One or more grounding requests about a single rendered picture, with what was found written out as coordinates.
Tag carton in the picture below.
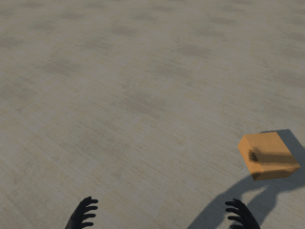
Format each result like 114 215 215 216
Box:
237 132 300 181

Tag robot left hand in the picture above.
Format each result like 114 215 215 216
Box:
65 197 98 229

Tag robot right hand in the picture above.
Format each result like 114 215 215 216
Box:
225 198 260 229

